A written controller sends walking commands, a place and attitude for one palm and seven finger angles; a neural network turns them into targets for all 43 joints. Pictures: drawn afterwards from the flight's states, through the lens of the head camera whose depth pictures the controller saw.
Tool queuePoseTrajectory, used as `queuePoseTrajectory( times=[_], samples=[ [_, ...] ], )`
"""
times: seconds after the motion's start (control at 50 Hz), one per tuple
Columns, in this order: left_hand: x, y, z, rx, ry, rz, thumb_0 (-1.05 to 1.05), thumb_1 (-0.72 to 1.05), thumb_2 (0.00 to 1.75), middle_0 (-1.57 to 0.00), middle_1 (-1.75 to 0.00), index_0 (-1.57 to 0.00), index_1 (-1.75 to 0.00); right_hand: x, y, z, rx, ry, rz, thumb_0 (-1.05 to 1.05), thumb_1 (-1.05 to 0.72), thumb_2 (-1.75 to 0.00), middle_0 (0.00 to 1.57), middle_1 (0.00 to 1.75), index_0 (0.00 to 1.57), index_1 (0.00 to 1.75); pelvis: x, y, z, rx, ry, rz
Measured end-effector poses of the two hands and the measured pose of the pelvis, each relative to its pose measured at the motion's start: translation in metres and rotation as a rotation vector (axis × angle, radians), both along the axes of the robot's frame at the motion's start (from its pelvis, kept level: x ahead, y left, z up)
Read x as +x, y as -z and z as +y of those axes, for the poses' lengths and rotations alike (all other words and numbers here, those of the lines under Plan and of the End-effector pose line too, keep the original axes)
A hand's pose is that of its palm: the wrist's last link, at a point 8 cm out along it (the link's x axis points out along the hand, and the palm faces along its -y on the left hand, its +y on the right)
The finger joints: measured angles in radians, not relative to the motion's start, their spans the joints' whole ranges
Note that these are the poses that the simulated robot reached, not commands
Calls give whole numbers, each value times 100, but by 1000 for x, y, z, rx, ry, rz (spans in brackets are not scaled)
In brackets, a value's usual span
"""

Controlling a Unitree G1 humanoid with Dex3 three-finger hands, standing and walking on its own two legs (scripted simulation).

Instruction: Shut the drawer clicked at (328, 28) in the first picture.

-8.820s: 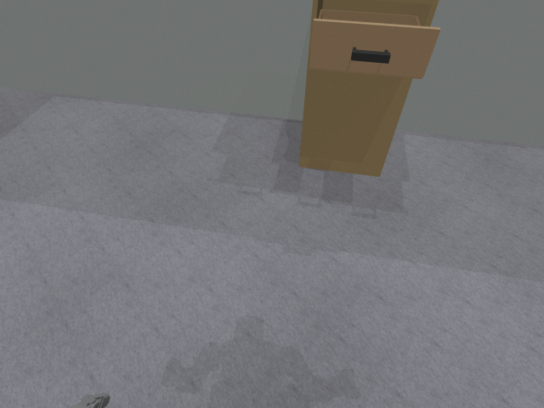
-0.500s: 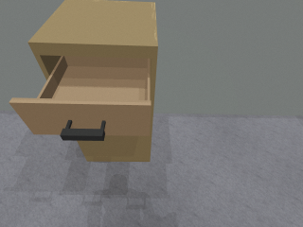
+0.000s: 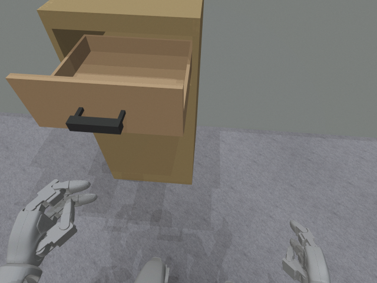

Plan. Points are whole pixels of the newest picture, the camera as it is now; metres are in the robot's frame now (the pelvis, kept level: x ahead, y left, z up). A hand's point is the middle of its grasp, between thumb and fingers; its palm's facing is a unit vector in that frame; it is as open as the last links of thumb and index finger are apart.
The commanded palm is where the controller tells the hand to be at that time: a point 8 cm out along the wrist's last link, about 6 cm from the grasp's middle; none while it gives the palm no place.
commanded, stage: raise the hand and make a fist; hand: left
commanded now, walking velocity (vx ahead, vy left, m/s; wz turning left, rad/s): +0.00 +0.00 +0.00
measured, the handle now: (98, 118) +0.45 +0.27 +0.08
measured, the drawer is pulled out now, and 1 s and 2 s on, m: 0.24 0.24 0.24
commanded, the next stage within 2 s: bring the fist close to the handle in 1.32 s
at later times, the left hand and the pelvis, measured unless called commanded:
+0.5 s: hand (59, 198) +0.22 +0.25 +0.12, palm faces +0.03 -1.00 -0.03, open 3.2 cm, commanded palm +0.20 +0.29 +0.14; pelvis +0.03 +0.05 +0.04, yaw -1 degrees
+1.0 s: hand (60, 171) +0.24 +0.23 +0.18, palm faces +0.04 -1.00 -0.07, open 3.3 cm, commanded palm +0.21 +0.28 +0.18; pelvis +0.02 +0.05 +0.06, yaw -1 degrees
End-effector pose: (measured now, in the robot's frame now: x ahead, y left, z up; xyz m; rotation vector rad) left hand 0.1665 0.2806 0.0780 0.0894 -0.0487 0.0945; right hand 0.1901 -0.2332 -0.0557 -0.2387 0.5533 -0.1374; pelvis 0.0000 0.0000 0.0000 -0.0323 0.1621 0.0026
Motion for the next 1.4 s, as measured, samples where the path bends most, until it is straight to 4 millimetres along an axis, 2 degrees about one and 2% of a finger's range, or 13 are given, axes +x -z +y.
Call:
queuePoseTrajectory(
  times=[0.08,0.14,0.2,0.28,0.42,0.6,0.7,0.78,0.9,1.0,1.1,1.24,1.4],
  samples=[
    [32,-5,1,-16,93,70,2,90,90,-69,-83,-69,-83,-27,11,2,31,39,81,1,-90,-89,20,30,20,30,2,-8,0,4,6,-5],
    [48,-11,8,-30,89,123,2,90,90,-75,-89,-75,-90,-45,11,1,47,82,125,1,-90,-89,20,30,20,30,7,-16,3,13,21,-6],
    [54,-22,15,-37,55,120,2,90,90,-81,-96,-81,-96,-57,8,-2,53,127,152,1,-90,-89,20,30,20,30,14,-24,9,23,38,-5],
    [48,-30,22,-37,38,108,2,90,90,-89,-104,-89,-105,-61,-1,-4,37,161,165,1,-90,-89,20,30,20,30,22,-31,20,27,49,-6],
    [32,-32,23,-55,51,100,2,90,90,-103,-119,-103,-120,-32,-24,9,-17,115,89,1,-90,-89,20,30,20,30,26,-36,40,11,38,-22],
    [42,-56,14,-61,75,11,2,90,90,-121,-139,-121,-140,20,-52,66,28,-30,-66,1,-90,-89,20,30,20,30,24,-40,56,-7,16,-62],
    [50,-70,9,-53,84,13,2,90,90,-131,-149,-130,-150,29,-61,92,75,-84,-95,1,-90,-89,20,30,20,30,24,-45,60,-8,16,-88],
    [52,-83,6,-44,79,11,2,90,90,-136,-154,-135,-155,24,-61,101,96,-102,-79,1,-90,-89,20,30,20,30,25,-49,60,-5,18,-106],
    [52,-96,3,-30,65,12,2,90,90,-139,-158,-138,-159,8,-55,90,93,-86,-26,1,-90,-89,20,30,20,30,25,-53,56,1,19,-127],
    [50,-105,-1,-20,59,8,2,90,90,-140,-159,-139,-160,-5,-51,69,77,-48,2,1,-90,-89,20,30,20,30,24,-56,50,7,20,-141],
    [47,-102,-4,-22,49,33,2,90,90,-140,-159,-140,-160,-14,-50,46,60,-6,6,1,-90,-89,20,30,20,30,23,-59,40,14,22,-147],
    [43,-103,-5,-6,30,19,2,90,90,-140,-160,-140,-160,-16,-51,22,49,19,-9,1,-90,-89,20,30,20,30,23,-60,25,20,22,-151],
    [44,-106,0,-4,23,10,2,90,90,-140,-160,-140,-160,-8,-50,10,56,16,-35,1,-90,-89,20,30,20,30,26,-61,14,24,18,-151]
  ],
)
